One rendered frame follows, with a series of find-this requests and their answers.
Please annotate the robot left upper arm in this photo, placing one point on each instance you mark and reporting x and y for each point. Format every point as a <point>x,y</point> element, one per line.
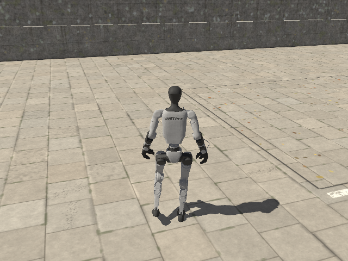
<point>154,123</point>

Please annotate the robot right forearm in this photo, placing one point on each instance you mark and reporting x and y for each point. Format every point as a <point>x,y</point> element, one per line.
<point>201,144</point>

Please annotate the left robot hand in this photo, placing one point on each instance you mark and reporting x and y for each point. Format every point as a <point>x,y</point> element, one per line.
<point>150,151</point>

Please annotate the robot right upper arm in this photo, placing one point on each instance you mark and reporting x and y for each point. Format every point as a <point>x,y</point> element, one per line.
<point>194,124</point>

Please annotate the robot head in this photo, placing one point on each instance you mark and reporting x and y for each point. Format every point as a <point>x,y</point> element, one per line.
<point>175,93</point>

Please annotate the right robot shin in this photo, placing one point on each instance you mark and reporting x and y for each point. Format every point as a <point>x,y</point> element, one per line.
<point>183,197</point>

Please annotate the right robot hand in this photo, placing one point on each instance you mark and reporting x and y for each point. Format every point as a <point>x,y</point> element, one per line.
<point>205,156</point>

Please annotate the robot left forearm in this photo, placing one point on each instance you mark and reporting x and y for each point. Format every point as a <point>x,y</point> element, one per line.
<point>147,142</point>

